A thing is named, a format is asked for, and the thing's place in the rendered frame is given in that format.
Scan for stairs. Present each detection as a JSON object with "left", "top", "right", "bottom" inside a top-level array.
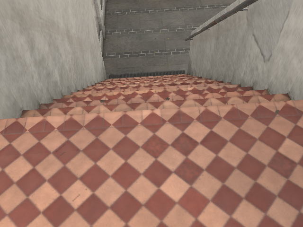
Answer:
[{"left": 21, "top": 74, "right": 291, "bottom": 118}]

